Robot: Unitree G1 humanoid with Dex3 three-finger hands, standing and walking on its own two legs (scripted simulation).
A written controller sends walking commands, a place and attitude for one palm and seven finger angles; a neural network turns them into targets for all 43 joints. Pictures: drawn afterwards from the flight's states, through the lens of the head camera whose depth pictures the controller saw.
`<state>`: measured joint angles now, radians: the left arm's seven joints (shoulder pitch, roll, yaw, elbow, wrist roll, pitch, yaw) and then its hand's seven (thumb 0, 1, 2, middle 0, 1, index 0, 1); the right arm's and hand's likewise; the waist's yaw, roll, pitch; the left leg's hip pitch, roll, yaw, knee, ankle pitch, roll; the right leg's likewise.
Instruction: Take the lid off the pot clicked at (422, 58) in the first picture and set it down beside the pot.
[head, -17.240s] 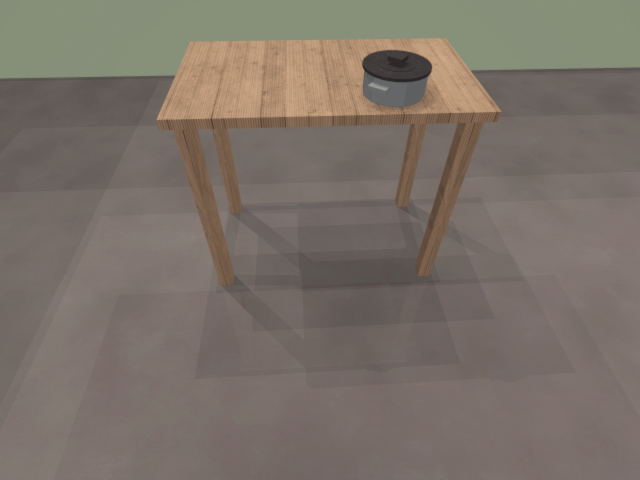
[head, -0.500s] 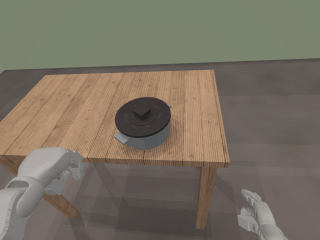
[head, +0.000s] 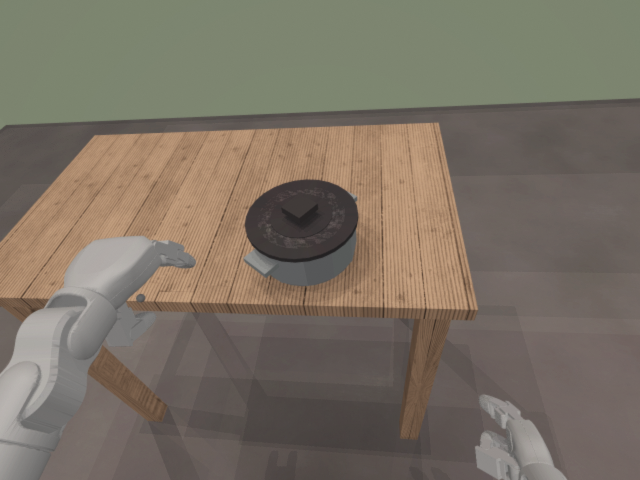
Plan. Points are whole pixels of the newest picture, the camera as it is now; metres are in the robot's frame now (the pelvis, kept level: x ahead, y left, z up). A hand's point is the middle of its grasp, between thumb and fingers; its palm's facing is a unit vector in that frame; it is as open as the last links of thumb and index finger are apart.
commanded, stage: reach forward and open the fingers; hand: left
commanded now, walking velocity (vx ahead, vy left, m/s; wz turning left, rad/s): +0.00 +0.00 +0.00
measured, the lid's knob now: (299, 208) +0.49 +0.09 +0.06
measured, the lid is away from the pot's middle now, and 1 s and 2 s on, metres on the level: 0.00 0.00 0.00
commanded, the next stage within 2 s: move the open hand above the knob in 0.08 s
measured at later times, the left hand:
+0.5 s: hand (169, 245) +0.34 +0.22 +0.14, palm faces -0.10 -0.09 -0.99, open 9.9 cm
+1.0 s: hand (240, 222) +0.40 +0.14 +0.13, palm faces -0.18 -0.03 -0.98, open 9.9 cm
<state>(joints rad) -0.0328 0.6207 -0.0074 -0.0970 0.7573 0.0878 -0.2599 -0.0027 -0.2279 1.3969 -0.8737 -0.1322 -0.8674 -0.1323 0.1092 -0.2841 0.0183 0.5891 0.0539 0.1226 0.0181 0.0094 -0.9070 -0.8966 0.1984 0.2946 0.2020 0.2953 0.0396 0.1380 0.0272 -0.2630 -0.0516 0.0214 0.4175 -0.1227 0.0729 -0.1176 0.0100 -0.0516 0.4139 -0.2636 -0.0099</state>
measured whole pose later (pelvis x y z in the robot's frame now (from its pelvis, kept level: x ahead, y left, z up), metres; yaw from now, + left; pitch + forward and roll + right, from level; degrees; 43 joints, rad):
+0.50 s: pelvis +0.00 +0.01 +0.00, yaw +1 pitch -1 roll -1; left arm -0.37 0.56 -0.15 0.06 0.80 0.19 -0.29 0.00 -0.27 1.44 -0.87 -0.09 -0.86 -0.09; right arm 0.09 -0.27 0.03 0.60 0.06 0.12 0.04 0.01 -0.91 -0.90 0.20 0.29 0.20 0.30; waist 0.04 0.12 0.01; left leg -0.29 -0.07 0.02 0.41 -0.11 0.08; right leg -0.15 -0.01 -0.06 0.44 -0.28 0.00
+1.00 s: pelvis +0.02 -0.03 +0.00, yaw +0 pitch +0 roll +1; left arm -0.49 0.53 -0.25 0.20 0.82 0.21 -0.31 0.00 -0.27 1.44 -0.87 -0.09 -0.86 -0.09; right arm 0.10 -0.29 0.03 0.62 0.06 0.15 0.02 0.01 -0.91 -0.90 0.20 0.29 0.20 0.30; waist 0.00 0.10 0.00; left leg -0.28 -0.05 0.02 0.45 -0.17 0.04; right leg -0.16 0.02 -0.05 0.49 -0.34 -0.04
